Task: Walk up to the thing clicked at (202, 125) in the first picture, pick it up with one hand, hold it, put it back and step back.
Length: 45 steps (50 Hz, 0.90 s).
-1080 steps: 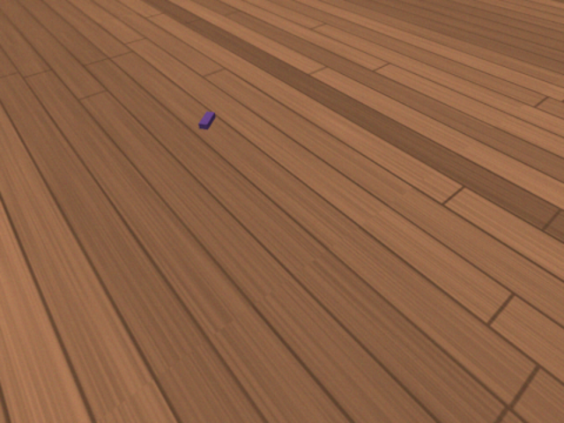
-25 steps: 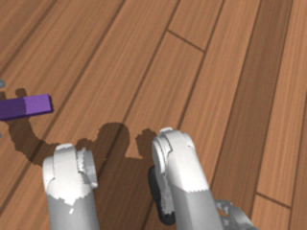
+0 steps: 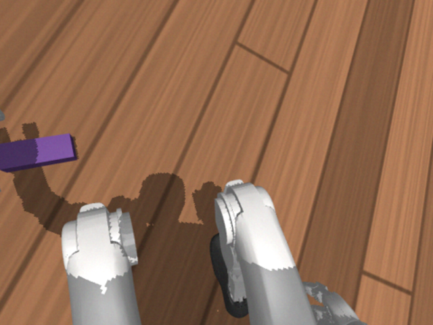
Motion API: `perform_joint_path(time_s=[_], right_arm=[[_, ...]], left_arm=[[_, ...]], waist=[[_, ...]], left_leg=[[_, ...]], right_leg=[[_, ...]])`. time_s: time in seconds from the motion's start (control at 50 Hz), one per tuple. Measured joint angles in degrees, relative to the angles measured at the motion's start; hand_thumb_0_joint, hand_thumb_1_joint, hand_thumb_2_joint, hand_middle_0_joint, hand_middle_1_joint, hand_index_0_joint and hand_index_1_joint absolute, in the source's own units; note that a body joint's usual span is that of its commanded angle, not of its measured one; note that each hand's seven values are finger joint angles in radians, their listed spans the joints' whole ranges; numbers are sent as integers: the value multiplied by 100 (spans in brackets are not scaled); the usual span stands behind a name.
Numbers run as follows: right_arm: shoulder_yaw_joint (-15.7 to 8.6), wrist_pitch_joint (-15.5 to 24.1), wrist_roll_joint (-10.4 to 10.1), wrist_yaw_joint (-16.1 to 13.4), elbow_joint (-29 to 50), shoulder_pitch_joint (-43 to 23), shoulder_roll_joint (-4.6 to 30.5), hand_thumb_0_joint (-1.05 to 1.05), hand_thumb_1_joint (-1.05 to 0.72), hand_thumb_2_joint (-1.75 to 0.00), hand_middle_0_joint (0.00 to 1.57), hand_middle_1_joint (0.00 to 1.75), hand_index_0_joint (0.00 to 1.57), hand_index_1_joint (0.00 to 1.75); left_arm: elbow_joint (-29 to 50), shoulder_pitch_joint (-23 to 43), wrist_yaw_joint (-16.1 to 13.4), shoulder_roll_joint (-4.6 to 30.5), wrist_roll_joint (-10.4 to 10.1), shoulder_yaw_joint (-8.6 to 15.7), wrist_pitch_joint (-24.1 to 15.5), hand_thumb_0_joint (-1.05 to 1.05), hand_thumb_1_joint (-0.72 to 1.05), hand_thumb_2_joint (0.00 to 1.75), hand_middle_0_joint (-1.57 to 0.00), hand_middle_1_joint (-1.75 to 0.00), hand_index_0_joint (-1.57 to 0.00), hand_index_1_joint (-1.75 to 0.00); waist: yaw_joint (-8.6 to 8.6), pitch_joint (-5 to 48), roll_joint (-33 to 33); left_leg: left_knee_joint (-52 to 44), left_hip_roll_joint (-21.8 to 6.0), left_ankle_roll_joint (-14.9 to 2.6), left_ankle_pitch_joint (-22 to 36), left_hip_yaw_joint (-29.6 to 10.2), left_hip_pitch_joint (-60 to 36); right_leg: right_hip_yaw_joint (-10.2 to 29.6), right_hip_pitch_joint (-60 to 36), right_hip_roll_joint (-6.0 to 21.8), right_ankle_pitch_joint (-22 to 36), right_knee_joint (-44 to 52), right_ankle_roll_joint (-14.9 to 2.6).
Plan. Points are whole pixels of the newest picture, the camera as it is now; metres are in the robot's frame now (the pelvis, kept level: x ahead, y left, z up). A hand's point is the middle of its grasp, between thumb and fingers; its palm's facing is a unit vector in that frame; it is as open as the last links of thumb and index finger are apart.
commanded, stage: rise first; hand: left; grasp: from above
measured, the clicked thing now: (38, 152) +0.46 +0.30 -0.30
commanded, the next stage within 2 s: approach in 0.52 s
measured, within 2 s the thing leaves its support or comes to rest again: neither
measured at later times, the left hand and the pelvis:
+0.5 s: hand out of the picture +0.42 +0.35 -0.17, palm faces -0.43 -0.10 -0.90, open 14.0 cm; pelvis +0.00 +0.00 +0.00, yaw +0 degrees
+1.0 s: hand (28, 140) +0.45 +0.28 -0.18, palm faces -0.43 -0.09 -0.90, open 14.1 cm; pelvis -0.01 +0.00 +0.00, yaw +0 degrees
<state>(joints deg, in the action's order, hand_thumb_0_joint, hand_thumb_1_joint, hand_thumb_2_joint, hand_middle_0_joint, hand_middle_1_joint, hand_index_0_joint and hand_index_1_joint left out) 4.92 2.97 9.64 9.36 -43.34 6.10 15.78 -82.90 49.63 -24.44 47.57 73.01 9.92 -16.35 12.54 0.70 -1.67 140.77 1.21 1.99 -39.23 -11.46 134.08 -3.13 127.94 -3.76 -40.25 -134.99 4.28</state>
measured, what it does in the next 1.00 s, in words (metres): stands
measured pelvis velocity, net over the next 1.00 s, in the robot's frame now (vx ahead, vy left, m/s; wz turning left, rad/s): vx -0.01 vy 0.00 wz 0.00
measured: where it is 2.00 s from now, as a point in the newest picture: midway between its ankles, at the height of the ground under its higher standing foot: (179, 304)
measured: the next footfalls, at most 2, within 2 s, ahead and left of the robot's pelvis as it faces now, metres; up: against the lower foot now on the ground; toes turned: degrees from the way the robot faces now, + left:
none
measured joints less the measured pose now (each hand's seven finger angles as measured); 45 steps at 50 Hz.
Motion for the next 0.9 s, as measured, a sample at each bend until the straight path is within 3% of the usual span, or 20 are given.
perform_joint_path(time_s=[0.24, 0.38, 0.66, 0.8, 0.9], right_arm=[[6, -39, -30, -40, 2, 17, 17, 0, -91, -90, 20, 30, 20, 30], [28, 1, -26, -73, -30, 18, 6, 0, -91, -90, 20, 30, 20, 30], [0, 26, -58, -42, -14, 86, -18, 0, -91, -90, 20, 30, 20, 30], [-44, 67, -79, -48, -46, 115, -29, 0, -91, -90, 20, 30, 20, 30], [40, 161, -62, -73, -20, 95, -23, 0, -90, -90, 21, 30, 20, 30]], left_arm=[[-48, 19, -105, 21, 137, -12, -66, 0, -50, 99, -15, -93, -14, -96], [-192, 132, -85, 26, 129, -136, -3, 0, -51, 100, -14, -95, -12, -97], [-6, 33, -40, -49, 87, -48, 71, 0, -53, 102, -12, -98, -11, -100], [28, 107, 24, -238, -27, -495, 140, 0, -55, 102, -10, -100, -9, -102], [-350, 526, -131, -378, 24, -810, 165, 0, -55, 103, -9, -102, -9, -103]], waist=[[10, 75, -19], [19, 84, -2], [42, 89, 27], [-12, 158, 35], [113, 148, -20]], left_leg=[[-31, 20, 5, 84, -1, 4], [-65, 13, -20, 100, 26, 16], [-87, 22, -20, 107, 38, 13], [-159, 8, -34, 126, 88, -13], [-176, -4, -18, 149, 77, -6]], right_leg=[[-12, -4, 17, 63, 25, -48], [8, 1, 18, 77, 59, -35], [11, -6, 37, 74, 72, -53], [52, -11, 42, 92, 118, -31], [38, 14, 31, 132, 135, -69]])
